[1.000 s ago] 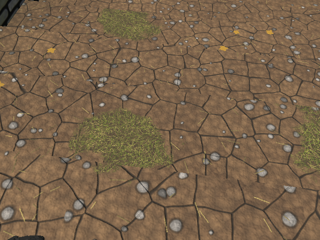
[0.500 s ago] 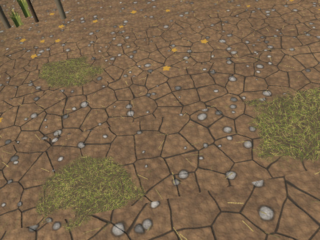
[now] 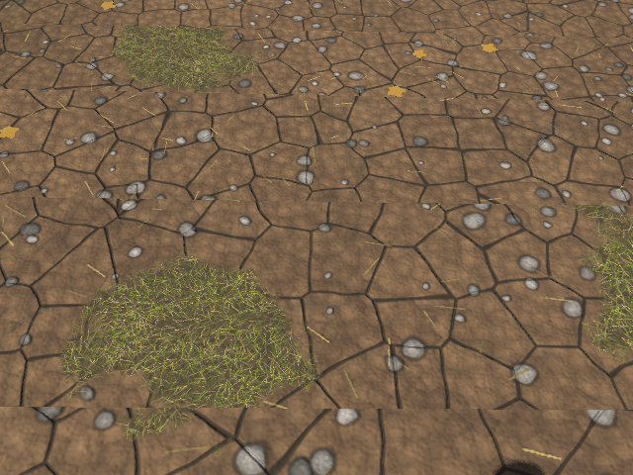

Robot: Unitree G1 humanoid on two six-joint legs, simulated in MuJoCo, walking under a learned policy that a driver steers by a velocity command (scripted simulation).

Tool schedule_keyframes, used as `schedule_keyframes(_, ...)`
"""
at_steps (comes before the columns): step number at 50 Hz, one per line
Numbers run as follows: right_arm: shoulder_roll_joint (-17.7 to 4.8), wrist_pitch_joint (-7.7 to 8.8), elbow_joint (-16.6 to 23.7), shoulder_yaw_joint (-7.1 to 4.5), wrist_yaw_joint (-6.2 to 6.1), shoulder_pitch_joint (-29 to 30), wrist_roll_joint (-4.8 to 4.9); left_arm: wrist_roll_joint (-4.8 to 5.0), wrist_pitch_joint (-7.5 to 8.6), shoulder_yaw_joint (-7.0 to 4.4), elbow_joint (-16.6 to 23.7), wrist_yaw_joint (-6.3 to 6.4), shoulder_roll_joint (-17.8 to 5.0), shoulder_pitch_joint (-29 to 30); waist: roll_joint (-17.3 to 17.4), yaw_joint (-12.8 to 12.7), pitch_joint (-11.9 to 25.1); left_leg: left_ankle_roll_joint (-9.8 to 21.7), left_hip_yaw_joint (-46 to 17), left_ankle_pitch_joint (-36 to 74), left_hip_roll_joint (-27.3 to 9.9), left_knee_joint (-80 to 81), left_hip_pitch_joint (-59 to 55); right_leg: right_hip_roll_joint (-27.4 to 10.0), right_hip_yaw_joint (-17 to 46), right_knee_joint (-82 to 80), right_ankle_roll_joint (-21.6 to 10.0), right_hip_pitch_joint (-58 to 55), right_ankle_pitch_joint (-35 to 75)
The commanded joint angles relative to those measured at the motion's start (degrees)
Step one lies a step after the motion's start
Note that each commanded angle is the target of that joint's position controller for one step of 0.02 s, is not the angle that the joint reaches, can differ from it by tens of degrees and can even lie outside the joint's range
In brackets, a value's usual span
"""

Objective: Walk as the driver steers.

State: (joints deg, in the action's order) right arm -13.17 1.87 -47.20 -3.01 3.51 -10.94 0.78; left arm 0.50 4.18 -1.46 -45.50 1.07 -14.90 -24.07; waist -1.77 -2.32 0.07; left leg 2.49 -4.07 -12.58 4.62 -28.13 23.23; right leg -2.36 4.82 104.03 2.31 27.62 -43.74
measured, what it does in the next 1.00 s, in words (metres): walks ahead, turning left: right foot, then left foot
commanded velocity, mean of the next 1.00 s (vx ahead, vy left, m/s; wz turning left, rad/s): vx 0.46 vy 0.00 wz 0.30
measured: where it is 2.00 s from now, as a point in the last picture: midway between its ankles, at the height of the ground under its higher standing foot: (277, 300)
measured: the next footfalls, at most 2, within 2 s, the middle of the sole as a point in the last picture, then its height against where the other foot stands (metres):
right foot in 0.38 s outside the picture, level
left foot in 0.82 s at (206, 473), level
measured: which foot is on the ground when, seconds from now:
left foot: down 0.00-0.38, up 0.40-0.80, down 0.82-1.00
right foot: up 0.00-0.36, down 0.38-0.84, up 0.86-1.00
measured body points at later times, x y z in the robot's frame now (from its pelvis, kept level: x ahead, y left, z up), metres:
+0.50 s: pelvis +0.23 +0.01 +0.00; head +0.24 +0.00 +0.45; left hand +0.32 +0.30 -0.07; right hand +0.35 -0.25 -0.13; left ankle +0.11 +0.11 -0.65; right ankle +0.29 -0.08 -0.73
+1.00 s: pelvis +0.41 +0.14 +0.01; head +0.43 +0.17 +0.46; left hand +0.36 +0.43 -0.13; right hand +0.62 -0.05 -0.09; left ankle +0.40 +0.23 -0.73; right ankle +0.43 -0.03 -0.65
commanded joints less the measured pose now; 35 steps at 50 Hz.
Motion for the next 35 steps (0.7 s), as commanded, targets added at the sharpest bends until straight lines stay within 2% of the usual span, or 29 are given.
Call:
schedule_keyframes(1,-16.3,-0.72,0.0,-4.53,-2.86,-14.1,0.08,2.75,2.89,-0.42,9.4,1.09,-4.3,1.3,8.6,4.8,18.9,21.2,-41.1,-0.4,-26.3,6.7,-38.6,-2.2,2.1,3.5,0.0,36.3,16.8)
schedule_keyframes(2,-12.6,0.56,2.9,-2.88,-3.11,-8.4,-0.45,2.68,2.36,-1.66,10.7,2.32,-8.6,5.6,4.7,2.6,11.8,19.2,-42.2,-8.2,-26.0,10.7,-27.3,-4.1,4.4,-9.8,-1.4,33.8,24.7)
schedule_keyframes(3,-9.2,1.02,3.8,-1.47,-3.77,-3.4,-0.27,0.75,1.04,-2.27,11.3,2.91,-8.5,9.3,4.5,-0.3,1.9,16.6,-33.7,-2.6,-20.7,13.6,-11.6,-4.3,4.3,-23.6,0.4,26.7,30.0)
schedule_keyframes(4,-8.5,1.27,4.6,-1.33,-4.04,-2.6,-0.37,-1.43,0.52,-2.07,10.8,3.21,-6.6,9.1,5.8,-0.4,0.2,15.2,-28.5,-1.3,-16.2,13.6,-5.5,-4.6,4.0,-32.8,1.7,20.3,31.3)
schedule_keyframes(5,-8.9,1.36,5.2,-1.66,-4.57,-3.3,-0.54,-2.90,0.68,-1.89,11.1,3.11,-5.3,10.3,6.1,0.8,0.3,14.6,-25.0,3.0,-13.8,13.1,-4.8,-4.0,3.2,-40.3,3.0,18.0,34.3)
schedule_keyframes(6,-8.8,1.47,5.0,-1.66,-5.06,-4.9,-0.69,-3.19,0.96,-1.99,11.6,2.62,-5.0,12.6,6.6,1.3,0.2,13.6,-20.6,11.1,-11.0,12.9,-0.7,-2.9,2.0,-46.8,3.5,11.7,38.3)
schedule_keyframes(7,-9.3,1.27,4.1,-1.82,-5.36,-5.6,-0.23,-2.94,1.12,-1.70,12.5,1.95,-3.3,14.2,9.1,1.3,0.3,12.5,-16.9,19.0,-8.7,12.1,0.9,-0.9,0.3,-53.3,3.3,7.0,42.3)
schedule_keyframes(8,-9.1,0.89,3.4,-1.97,-5.65,-7.4,0.09,-2.32,1.27,-1.27,12.6,1.39,-1.8,15.5,9.7,2.2,1.8,11.6,-15.4,22.7,-7.9,10.9,0.0,0.8,-0.3,-58.7,3.1,3.8,45.4)
schedule_keyframes(9,-8.7,0.39,3.1,-2.00,-5.79,-9.0,0.40,-1.82,1.24,-1.18,12.5,0.95,-1.2,16.7,9.0,3.2,2.3,10.6,-15.3,22.9,-7.5,9.9,-1.2,2.3,-0.9,-62.3,3.0,2.1,47.9)
schedule_keyframes(11,-8.1,-0.42,2.1,-2.02,-5.85,-12.6,1.19,-1.29,0.91,-1.34,13.4,0.47,-0.7,20.5,7.2,4.9,2.0,9.7,-19.0,18.1,-8.4,9.1,-4.6,3.7,-0.7,-65.9,2.5,2.0,47.9)
schedule_keyframes(13,-7.8,-1.06,1.6,-2.14,-5.97,-15.2,1.60,-0.71,1.20,-1.84,14.7,-0.14,-1.5,23.8,6.5,6.0,1.3,10.0,-24.2,11.3,-10.2,7.4,-11.3,3.5,1.6,-69.5,1.1,5.3,44.3)
schedule_keyframes(15,-8.7,-1.45,2.1,-2.52,-6.14,-15.7,1.21,-0.37,2.25,-2.58,15.6,-0.79,-2.9,25.6,6.7,6.0,0.6,10.0,-27.5,7.4,-11.0,6.0,-14.7,3.9,2.6,-73.5,-0.5,4.0,39.8)
schedule_keyframes(16,-8.7,-1.50,2.4,-2.58,-6.14,-15.1,1.07,-0.02,2.78,-2.94,15.6,-1.07,-3.7,24.7,7.4,5.0,0.6,10.0,-28.6,7.5,-10.7,5.2,-14.5,4.3,2.4,-75.0,-1.4,0.5,37.7)
schedule_keyframes(17,-8.6,-1.53,3.1,-2.58,-6.09,-13.5,1.16,0.17,3.19,-3.45,14.7,-1.17,-4.3,21.6,8.0,3.0,1.0,9.6,-28.5,7.8,-9.4,3.4,-12.6,4.5,1.4,-77.4,-2.6,-5.8,37.3)
schedule_keyframes(18,-7.8,-1.45,4.2,-2.38,-5.83,-11.7,1.15,-0.25,3.40,-4.08,13.3,-0.93,-5.1,16.6,7.5,0.4,3.1,8.1,-26.5,8.3,-6.8,-1.2,-7.9,2.9,1.3,-78.7,-4.4,-16.4,37.8)
schedule_keyframes(19,-5.3,-1.02,5.5,-1.54,-5.44,-10.4,0.46,-0.81,3.32,-5.07,12.2,-0.44,-7.6,8.5,2.9,-3.4,8.2,5.7,-21.2,3.9,-3.1,-14.3,0.4,-4.6,7.5,-78.1,-8.1,-30.9,37.3)
schedule_keyframes(20,-3.3,-0.98,6.1,-0.70,-5.48,-17.6,1.70,-1.57,2.39,-6.38,9.8,-0.65,-11.8,1.3,-15.5,-2.3,15.4,2.0,-11.7,-15.2,4.4,-31.4,14.0,-17.8,29.0,-81.0,-17.8,-45.4,29.0)
schedule_keyframes(21,-7.8,-0.75,5.6,-1.33,-5.23,-17.6,1.28,0.01,2.02,-5.72,9.8,-1.03,-8.0,0.6,-13.9,-2.4,11.9,0.8,-10.0,-22.2,0.4,-39.5,22.1,-21.4,39.3,-84.5,-19.1,-43.8,17.2)
schedule_keyframes(22,-10.3,-0.72,5.6,-2.40,-5.04,-12.8,1.07,0.30,1.97,-5.02,9.8,-1.12,-5.5,2.8,-7.4,-2.7,3.4,0.0,-9.4,-16.5,-1.7,-41.9,24.2,-18.8,34.0,-86.4,-17.4,-36.4,16.4)
schedule_keyframes(23,-9.9,-0.99,6.0,-2.53,-5.20,-9.7,0.49,-0.18,1.68,-4.71,9.9,-1.29,-5.1,5.6,-3.1,-1.6,-0.9,-0.8,-7.6,-11.8,-3.2,-42.1,23.1,-16.0,27.6,-87.4,-15.8,-30.4,21.4)
schedule_keyframes(24,-9.3,-0.91,6.7,-2.51,-5.18,-8.2,0.05,-0.14,1.52,-4.32,9.4,-1.40,-4.2,7.4,-2.0,-0.4,-2.8,-1.3,-7.0,-9.1,-4.4,-39.7,22.5,-13.9,22.8,-88.5,-15.1,-26.2,27.2)
schedule_keyframes(26,-7.9,-0.88,6.6,-2.39,-4.72,-8.5,0.28,-0.95,1.62,-3.81,8.7,-1.82,-3.5,9.7,-4.0,2.0,-2.4,-1.8,-4.9,-6.4,-6.7,-34.8,16.4,-10.6,15.3,-90.7,-13.6,-19.7,35.7)
schedule_keyframes(27,-6.8,-0.86,6.5,-2.09,-4.51,-8.0,0.18,-0.88,1.63,-3.85,8.0,-2.10,-3.8,9.8,-4.6,2.3,-1.6,-2.3,-3.0,-5.6,-7.0,-32.1,15.1,-9.7,12.8,-91.3,-13.8,-18.7,39.5)
schedule_keyframes(28,-6.1,-0.67,6.9,-1.69,-4.22,-6.5,-0.28,-0.74,1.64,-4.13,7.1,-2.21,-4.8,9.4,-4.5,2.2,-1.2,-2.7,-1.8,-4.1,-7.6,-29.0,14.5,-9.5,11.1,-92.0,-14.3,-18.2,42.2)
schedule_keyframes(31,-3.9,0.17,8.3,-0.32,-3.51,-0.4,-0.61,-0.11,1.17,-4.76,4.5,-1.57,-7.5,7.5,-3.3,0.7,-0.4,-2.5,0.1,4.2,-8.8,-17.4,12.5,-8.9,6.9,-92.6,-14.2,-18.2,46.2)
schedule_keyframes(33,-4.0,1.11,9.3,0.16,-3.20,3.4,-0.40,0.66,0.81,-4.97,2.6,-1.14,-9.0,5.5,-3.2,-0.5,-0.9,-2.3,1.3,9.7,-8.4,-10.8,9.8,-8.1,4.4,-92.6,-13.7,-17.7,44.9)
schedule_keyframes(35,-4.6,1.73,11.2,0.11,-2.68,7.5,-0.31,0.89,0.50,-4.73,0.9,-1.25,-9.6,3.4,-3.4,-1.6,-0.4,-2.0,2.5,11.4,-7.2,-7.8,7.4,-8.2,3.5,-91.6,-13.4,-18.4,47.1)
Over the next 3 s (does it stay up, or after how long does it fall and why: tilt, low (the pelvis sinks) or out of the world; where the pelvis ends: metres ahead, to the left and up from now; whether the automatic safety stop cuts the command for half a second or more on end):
stays up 1.42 -0.01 -0.29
